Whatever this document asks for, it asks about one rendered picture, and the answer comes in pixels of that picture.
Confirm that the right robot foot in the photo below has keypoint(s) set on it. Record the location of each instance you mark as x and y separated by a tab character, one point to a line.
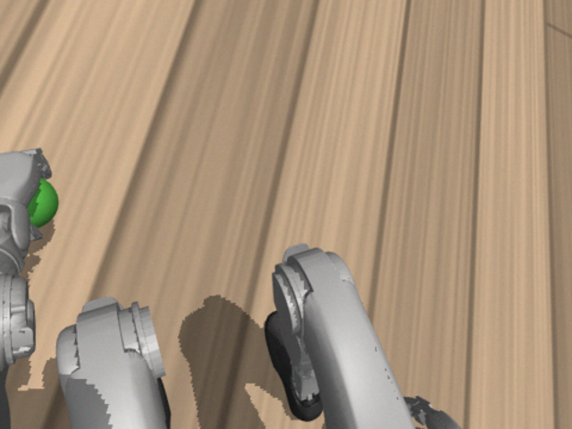
305	410

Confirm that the left robot arm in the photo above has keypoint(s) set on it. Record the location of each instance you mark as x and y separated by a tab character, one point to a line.
17	313

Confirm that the right robot hand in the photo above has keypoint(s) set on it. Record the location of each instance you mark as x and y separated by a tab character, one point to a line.
424	414

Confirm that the ball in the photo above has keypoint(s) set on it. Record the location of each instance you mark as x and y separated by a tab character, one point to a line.
43	207

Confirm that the left robot hand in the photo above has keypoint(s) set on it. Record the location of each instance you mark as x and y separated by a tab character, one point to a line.
20	174

